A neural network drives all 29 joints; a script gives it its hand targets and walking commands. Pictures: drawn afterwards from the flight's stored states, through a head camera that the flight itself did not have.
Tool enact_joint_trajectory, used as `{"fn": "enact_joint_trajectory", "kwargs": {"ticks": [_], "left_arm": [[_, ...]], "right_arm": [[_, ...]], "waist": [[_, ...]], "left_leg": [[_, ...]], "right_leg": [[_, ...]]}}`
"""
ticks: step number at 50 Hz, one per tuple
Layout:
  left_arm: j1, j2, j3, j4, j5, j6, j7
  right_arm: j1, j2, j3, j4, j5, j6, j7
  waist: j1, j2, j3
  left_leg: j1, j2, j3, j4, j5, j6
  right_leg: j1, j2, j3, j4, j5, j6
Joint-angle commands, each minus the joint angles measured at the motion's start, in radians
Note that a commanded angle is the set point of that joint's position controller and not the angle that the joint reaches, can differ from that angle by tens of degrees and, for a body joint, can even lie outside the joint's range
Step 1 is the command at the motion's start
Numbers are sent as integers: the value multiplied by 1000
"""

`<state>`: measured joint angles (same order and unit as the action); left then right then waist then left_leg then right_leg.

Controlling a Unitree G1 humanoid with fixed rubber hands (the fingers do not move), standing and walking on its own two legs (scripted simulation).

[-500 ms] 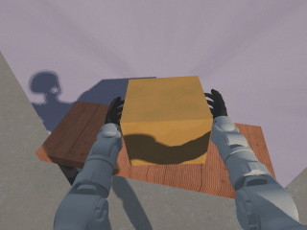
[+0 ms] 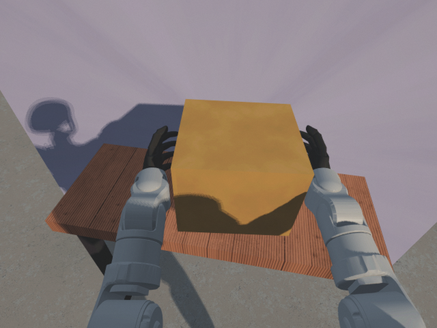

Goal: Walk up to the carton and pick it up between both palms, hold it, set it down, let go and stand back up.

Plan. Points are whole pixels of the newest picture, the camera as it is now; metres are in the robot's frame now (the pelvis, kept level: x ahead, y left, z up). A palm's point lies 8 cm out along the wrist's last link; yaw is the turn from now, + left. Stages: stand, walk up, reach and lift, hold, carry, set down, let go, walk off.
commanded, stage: reach and lift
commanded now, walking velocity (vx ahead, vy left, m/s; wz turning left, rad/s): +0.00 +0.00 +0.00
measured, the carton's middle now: (235, 165) +0.38 -0.01 +0.13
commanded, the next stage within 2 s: hold in 0.66 s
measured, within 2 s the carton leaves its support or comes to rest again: neither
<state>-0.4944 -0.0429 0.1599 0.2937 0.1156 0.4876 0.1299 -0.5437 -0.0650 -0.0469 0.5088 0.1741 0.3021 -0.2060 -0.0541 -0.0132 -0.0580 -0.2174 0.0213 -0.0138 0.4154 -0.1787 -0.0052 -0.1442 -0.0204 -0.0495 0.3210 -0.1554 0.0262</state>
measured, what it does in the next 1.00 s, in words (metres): stands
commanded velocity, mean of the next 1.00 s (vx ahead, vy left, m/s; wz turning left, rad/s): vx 0.00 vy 0.00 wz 0.00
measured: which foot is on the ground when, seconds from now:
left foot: down 0.00-1.00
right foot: down 0.00-1.00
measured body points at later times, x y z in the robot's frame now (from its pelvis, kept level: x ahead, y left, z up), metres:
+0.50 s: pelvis +0.00 -0.01 +0.00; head -0.02 +0.01 +0.45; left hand +0.38 +0.14 +0.14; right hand +0.38 -0.16 +0.14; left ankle +0.03 +0.12 -0.75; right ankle +0.01 -0.14 -0.75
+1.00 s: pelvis +0.01 -0.01 +0.00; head -0.03 +0.01 +0.45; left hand +0.36 +0.14 +0.16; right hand +0.37 -0.16 +0.15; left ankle +0.03 +0.12 -0.75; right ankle +0.01 -0.14 -0.75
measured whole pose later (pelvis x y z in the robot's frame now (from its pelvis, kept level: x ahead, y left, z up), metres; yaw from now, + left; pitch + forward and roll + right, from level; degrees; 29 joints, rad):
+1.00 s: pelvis +0.01 -0.01 +0.00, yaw +1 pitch -6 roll -1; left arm -0.44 -0.05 0.18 0.05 0.19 0.65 0.07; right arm -0.52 -0.06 0.01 0.36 0.23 0.38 -0.25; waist -0.07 -0.02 0.01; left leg -0.10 0.02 -0.03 0.41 -0.20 -0.01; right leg -0.03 -0.02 -0.06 0.31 -0.18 0.02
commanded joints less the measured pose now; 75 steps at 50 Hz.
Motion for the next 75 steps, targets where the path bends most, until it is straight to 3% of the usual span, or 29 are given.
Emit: {"fn": "enact_joint_trajectory", "kwargs": {"ticks": [1,12,19,24,41,45,54,59,65,75], "left_arm": [[-842,-710,-576,-277,-121,-58,-155],[-865,-679,-559,-272,-120,-41,-177],[-853,-667,-547,-263,-111,-34,-186],[-841,-652,-537,-282,-99,-24,-197],[-751,-629,-594,-449,-98,52,-203],[-759,-617,-595,-472,-96,77,-206],[-769,-607,-550,-409,-78,121,-228],[-813,-616,-558,-427,-90,121,-228],[-845,-612,-509,-350,-67,127,-235],[-861,-617,-516,-353,-66,115,-228]], "right_arm": [[-934,707,461,-405,72,-83,136],[-981,726,452,-433,57,-83,122],[-975,726,457,-431,57,-76,116],[-951,715,463,-417,64,-69,107],[-912,659,534,-574,144,-42,80],[-909,656,529,-579,149,-24,78],[-957,655,491,-551,128,6,84],[-981,670,482,-547,126,8,87],[-1014,677,427,-469,91,11,102],[-1040,694,442,-474,99,-5,101]], "waist": [[-9,43,-512],[-7,22,-500],[-10,22,-502],[-17,19,-507],[-21,49,-495],[-23,51,-467],[-11,30,-400],[-15,44,-440],[-10,38,-389],[-8,55,-432]], "left_leg": [[292,-57,-34,-35,292,-48],[254,-69,-19,-56,207,-24],[264,-71,-20,-52,226,-21],[286,-72,-20,-48,266,-27],[363,-66,-31,-7,450,-51],[362,-64,-27,-15,420,-49],[311,-61,-11,-61,274,-30],[335,-60,-8,-55,284,-35],[277,-57,2,-91,148,-18],[298,-65,6,-71,200,-23]], "right_leg": [[88,92,5,-23,213,4],[119,76,5,-24,208,18],[137,72,6,-22,242,23],[157,75,0,-19,281,29],[185,89,-11,-9,385,25],[172,88,-11,-17,342,21],[161,80,-11,-40,215,17],[153,84,-15,-39,202,13],[121,74,-15,-53,70,10],[137,74,-17,-46,112,16]]}}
